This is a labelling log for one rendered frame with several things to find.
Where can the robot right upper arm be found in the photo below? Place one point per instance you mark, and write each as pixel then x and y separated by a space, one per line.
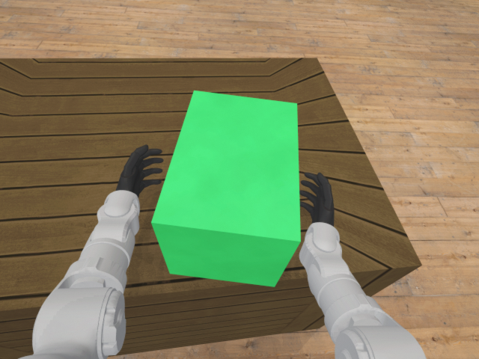
pixel 377 342

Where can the robot left hand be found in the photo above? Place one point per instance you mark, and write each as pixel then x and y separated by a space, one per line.
pixel 133 173

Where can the robot right hand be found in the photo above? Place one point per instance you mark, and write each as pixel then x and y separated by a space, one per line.
pixel 323 209

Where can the robot right forearm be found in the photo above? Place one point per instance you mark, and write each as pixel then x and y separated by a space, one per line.
pixel 338 293

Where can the robot left upper arm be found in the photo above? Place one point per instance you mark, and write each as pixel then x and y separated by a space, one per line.
pixel 81 323

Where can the carton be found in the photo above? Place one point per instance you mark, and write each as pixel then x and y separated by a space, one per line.
pixel 229 207

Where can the pedestal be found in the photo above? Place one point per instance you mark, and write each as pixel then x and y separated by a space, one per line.
pixel 68 127

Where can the robot left forearm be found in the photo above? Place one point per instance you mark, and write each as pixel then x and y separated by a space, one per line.
pixel 106 256

